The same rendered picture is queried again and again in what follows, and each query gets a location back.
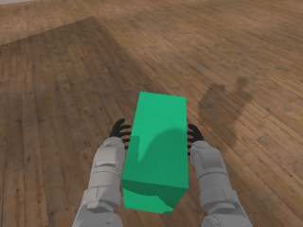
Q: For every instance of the left robot upper arm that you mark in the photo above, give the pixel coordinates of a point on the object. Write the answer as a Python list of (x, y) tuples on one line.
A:
[(105, 219)]

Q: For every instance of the left robot hand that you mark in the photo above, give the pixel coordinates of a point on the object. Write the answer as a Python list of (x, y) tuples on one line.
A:
[(116, 131)]

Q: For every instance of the left robot forearm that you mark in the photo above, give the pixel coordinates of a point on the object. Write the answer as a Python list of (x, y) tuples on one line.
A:
[(102, 194)]

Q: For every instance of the right robot upper arm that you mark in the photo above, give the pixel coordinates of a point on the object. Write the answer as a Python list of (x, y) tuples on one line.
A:
[(225, 220)]

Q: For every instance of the carton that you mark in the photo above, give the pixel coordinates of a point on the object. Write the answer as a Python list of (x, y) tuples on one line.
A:
[(155, 174)]

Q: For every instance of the right robot hand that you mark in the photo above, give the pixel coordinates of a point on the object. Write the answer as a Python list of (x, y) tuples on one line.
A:
[(197, 136)]

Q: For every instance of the right robot forearm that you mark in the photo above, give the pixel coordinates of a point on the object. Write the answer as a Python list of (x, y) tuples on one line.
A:
[(217, 195)]

